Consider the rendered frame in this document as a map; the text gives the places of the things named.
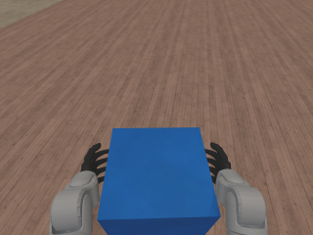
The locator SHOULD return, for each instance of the robot left hand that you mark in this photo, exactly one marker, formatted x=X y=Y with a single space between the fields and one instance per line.
x=90 y=163

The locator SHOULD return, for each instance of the left robot forearm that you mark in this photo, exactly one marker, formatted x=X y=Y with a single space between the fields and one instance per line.
x=71 y=212

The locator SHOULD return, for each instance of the right robot forearm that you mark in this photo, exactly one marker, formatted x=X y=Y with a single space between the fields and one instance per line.
x=245 y=208

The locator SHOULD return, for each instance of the robot right hand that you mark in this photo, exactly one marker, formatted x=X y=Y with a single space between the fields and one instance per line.
x=220 y=160

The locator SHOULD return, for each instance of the carton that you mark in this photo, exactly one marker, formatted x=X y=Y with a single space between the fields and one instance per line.
x=157 y=182

